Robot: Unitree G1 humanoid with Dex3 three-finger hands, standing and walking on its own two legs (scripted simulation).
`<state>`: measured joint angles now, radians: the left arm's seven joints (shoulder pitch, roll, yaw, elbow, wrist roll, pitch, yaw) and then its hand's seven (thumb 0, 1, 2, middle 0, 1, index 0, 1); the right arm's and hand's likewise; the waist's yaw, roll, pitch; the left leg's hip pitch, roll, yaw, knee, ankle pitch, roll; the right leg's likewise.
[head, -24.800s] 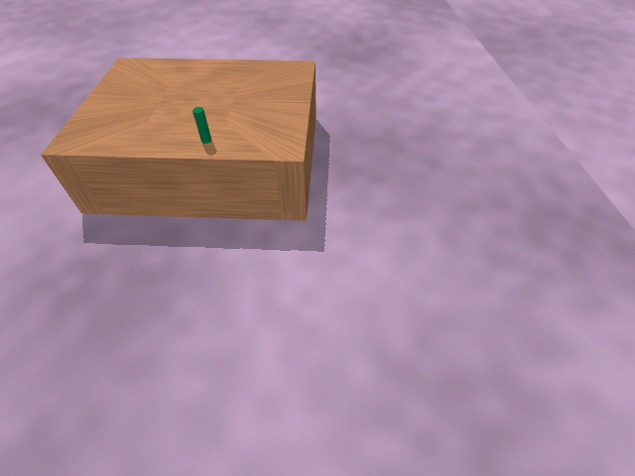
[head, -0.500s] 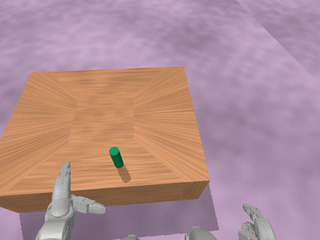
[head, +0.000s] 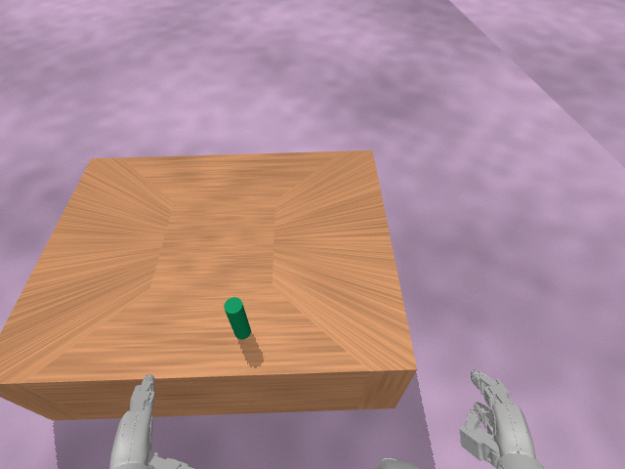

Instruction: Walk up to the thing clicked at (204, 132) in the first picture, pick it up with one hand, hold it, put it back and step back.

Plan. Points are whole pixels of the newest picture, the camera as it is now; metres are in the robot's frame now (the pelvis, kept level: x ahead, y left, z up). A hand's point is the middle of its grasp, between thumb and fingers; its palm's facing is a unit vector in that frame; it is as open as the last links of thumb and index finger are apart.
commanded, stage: home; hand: left
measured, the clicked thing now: (238, 319) +0.48 +0.19 -0.34
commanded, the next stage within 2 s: stand in 1.58 s
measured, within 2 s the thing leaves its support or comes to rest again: neither
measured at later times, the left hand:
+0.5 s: hand out of the picture +0.08 +0.25 -0.10, palm faces +0.00 -0.91 -0.41, open 17.6 cm
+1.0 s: hand out of the picture +0.03 +0.24 -0.11, palm faces +0.03 -0.92 -0.38, open 17.6 cm
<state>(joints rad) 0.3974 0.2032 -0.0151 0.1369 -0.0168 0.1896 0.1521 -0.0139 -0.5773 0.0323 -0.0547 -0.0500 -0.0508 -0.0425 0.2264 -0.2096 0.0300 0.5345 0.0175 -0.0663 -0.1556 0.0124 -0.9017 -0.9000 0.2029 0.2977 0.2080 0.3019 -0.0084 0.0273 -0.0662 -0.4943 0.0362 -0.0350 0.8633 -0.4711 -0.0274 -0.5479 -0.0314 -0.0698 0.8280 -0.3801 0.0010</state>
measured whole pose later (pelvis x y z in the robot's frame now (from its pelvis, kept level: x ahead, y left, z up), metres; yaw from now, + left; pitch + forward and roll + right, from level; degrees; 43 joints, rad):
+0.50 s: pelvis +0.00 +0.00 +0.03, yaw +1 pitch -2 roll +0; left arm 0.25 0.30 0.01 0.89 0.05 0.01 0.04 -0.01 -0.58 0.03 -0.06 -0.05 -0.05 -0.04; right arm 0.26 -0.31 -0.04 0.90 -0.05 0.03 -0.02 0.01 -0.91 -0.90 0.20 0.30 0.21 0.30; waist 0.00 0.05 0.02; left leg -0.19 0.01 -0.03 0.55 -0.33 -0.03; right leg -0.27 -0.05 -0.07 0.57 -0.28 0.00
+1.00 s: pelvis -0.01 -0.01 +0.04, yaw +2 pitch -4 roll +0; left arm 0.15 0.30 0.00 1.15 0.03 0.01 0.03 -0.01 -0.57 0.04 -0.06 -0.05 -0.05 -0.05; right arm 0.19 -0.33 0.00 1.05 -0.03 0.03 -0.02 0.01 -0.91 -0.90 0.20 0.30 0.21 0.30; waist 0.02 0.05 0.04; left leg -0.09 0.03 -0.05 0.38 -0.22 -0.04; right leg -0.15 -0.03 -0.10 0.39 -0.17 -0.01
